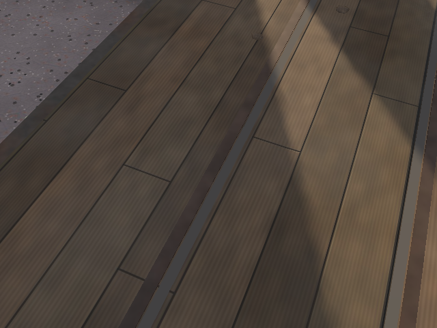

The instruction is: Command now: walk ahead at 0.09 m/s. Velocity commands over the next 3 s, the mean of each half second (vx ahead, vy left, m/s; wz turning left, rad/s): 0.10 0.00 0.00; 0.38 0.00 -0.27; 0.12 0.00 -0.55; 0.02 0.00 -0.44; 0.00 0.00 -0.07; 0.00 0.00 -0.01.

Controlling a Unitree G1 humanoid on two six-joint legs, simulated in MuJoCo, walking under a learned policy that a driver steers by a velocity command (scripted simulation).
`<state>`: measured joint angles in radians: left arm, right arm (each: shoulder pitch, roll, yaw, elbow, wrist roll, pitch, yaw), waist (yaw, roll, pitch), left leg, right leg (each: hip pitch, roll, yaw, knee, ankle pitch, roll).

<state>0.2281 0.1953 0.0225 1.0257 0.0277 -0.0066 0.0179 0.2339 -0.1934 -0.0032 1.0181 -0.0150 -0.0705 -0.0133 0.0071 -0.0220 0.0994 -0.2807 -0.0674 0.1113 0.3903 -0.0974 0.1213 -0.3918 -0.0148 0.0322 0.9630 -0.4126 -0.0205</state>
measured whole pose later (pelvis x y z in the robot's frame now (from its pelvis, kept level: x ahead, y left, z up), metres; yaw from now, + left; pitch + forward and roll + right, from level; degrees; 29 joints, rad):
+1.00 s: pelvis +0.26 +0.01 -0.01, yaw -10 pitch +1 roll +0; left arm 0.03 0.19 0.04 0.91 0.03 -0.03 -0.04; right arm 0.47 -0.13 -0.01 1.08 -0.01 -0.10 -0.05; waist -0.04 -0.02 0.07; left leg 0.10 -0.03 0.23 0.29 -0.41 0.05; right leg -0.60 0.01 -0.14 0.68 -0.06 -0.09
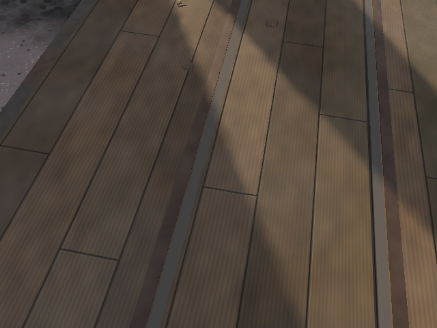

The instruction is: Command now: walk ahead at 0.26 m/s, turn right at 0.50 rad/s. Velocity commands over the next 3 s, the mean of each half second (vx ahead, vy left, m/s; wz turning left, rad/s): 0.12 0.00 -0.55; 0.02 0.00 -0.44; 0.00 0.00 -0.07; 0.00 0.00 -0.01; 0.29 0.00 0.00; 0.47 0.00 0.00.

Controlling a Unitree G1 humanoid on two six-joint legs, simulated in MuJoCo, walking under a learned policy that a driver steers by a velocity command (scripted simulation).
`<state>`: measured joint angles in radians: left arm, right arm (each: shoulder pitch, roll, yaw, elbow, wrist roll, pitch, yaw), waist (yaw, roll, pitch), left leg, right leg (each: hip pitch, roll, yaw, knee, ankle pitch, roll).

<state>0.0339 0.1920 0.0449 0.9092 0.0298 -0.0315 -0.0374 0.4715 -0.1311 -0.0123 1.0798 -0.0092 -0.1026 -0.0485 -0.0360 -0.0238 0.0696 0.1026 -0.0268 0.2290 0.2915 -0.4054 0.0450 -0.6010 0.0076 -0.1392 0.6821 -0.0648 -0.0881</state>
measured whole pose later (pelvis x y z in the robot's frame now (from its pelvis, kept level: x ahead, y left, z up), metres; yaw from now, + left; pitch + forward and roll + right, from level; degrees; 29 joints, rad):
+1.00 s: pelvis +0.15 +0.06 +0.02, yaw -30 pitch +0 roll -2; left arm 0.18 0.29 0.07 0.81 0.01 0.08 -0.01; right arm 0.24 -0.23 -0.02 0.76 -0.02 0.00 -0.03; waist -0.02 -0.04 0.05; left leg -0.19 0.00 0.02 0.42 -0.24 0.05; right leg -0.34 0.07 0.12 0.84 -0.44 0.05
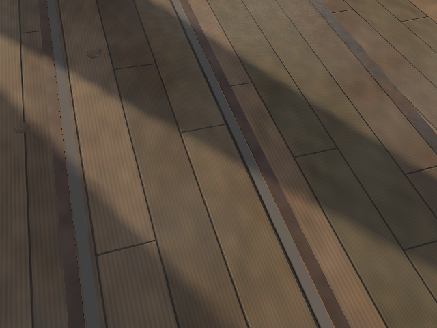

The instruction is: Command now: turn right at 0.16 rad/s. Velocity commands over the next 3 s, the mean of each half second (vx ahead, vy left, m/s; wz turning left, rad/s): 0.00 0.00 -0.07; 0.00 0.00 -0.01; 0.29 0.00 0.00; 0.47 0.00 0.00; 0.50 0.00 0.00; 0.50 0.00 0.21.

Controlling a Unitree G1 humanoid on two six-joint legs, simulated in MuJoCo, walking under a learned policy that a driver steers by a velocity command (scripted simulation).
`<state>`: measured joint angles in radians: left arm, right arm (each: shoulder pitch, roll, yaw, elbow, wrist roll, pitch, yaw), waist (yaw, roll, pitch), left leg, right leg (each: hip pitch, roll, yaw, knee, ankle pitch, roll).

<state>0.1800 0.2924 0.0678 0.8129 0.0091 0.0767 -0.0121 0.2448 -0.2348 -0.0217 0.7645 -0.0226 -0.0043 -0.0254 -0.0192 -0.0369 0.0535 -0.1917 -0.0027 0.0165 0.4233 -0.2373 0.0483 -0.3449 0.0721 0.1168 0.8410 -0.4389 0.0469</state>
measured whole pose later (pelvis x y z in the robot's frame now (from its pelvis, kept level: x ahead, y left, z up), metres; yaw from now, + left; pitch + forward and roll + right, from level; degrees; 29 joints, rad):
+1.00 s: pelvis -0.01 -0.02 +0.00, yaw +0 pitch -2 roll +0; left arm 0.27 0.18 -0.02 1.13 0.01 -0.01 0.04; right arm 0.27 -0.18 0.01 1.13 -0.01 0.01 -0.03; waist -0.01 0.00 0.03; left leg -0.15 0.00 0.01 0.39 -0.21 0.01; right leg -0.11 0.05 0.04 0.37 -0.23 -0.04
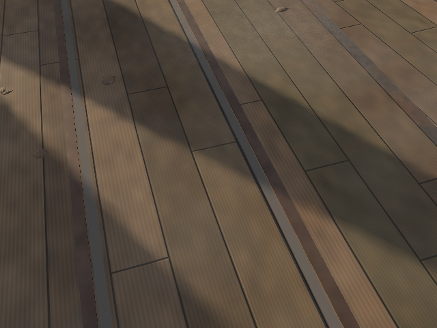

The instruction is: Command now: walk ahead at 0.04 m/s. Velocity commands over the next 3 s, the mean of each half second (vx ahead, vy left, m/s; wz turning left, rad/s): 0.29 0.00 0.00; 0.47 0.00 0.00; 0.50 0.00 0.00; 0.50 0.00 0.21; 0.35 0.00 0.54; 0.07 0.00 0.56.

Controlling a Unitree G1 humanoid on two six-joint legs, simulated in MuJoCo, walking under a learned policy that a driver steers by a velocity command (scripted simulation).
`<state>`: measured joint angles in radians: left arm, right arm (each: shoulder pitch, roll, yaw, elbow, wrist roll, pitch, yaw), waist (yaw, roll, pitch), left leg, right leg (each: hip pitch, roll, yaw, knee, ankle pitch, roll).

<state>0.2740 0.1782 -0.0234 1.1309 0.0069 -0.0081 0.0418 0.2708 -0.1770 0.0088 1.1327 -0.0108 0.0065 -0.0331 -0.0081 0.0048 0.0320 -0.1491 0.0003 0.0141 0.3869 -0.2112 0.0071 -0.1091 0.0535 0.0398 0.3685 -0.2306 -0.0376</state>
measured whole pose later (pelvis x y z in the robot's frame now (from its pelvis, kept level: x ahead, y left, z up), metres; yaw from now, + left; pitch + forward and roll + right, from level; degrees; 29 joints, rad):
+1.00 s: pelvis +0.41 +0.02 +0.00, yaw +1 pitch -1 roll -1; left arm 0.41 0.19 0.04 1.09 0.01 -0.10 0.00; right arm 0.17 -0.20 -0.04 0.95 -0.04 -0.04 0.03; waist 0.02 0.03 0.04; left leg -0.62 0.11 0.00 1.00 -0.17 0.05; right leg -0.06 0.11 -0.10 0.26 -0.19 -0.12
